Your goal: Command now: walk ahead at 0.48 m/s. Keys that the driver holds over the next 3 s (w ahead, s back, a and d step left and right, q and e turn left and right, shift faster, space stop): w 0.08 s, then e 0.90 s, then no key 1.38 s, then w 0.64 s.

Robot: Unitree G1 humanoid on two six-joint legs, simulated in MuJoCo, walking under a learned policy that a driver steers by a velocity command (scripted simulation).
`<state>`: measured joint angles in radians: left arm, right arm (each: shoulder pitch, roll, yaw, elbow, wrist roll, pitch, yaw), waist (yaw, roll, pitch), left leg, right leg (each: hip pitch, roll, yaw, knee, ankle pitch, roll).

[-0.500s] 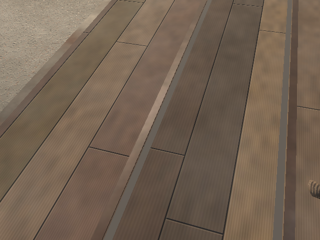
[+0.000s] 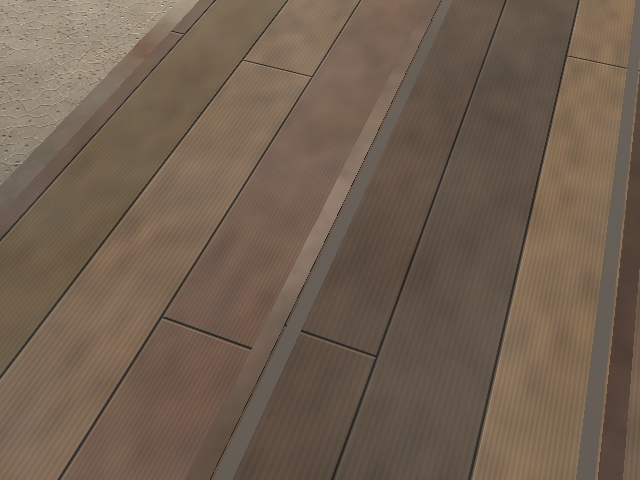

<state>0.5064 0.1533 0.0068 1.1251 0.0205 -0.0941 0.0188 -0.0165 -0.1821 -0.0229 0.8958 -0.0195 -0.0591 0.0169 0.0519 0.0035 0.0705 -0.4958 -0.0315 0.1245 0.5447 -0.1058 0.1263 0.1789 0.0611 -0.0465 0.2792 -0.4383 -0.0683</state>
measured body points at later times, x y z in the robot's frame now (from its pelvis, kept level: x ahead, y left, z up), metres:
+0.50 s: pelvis +0.21 +0.00 +0.01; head +0.24 -0.02 +0.45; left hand +0.36 +0.20 -0.13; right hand +0.18 -0.24 -0.15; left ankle +0.14 +0.06 -0.72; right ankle +0.29 -0.08 -0.72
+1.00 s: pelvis +0.24 +0.01 +0.02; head +0.27 +0.00 +0.47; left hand +0.43 +0.23 -0.11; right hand +0.25 -0.28 -0.10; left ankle +0.29 +0.13 -0.70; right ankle +0.28 -0.08 -0.72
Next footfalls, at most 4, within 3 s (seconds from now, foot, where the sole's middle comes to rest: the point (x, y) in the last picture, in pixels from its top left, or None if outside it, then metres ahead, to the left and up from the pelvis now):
0.02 left None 0.18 0.07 -0.76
0.52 right None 0.32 -0.09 -0.76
1.04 left None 0.33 0.10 -0.76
1.44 right None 0.19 -0.07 -0.76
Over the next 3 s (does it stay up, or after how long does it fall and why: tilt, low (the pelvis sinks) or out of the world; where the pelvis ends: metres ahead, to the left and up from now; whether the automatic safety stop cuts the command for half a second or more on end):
stays up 0.43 -0.04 0.02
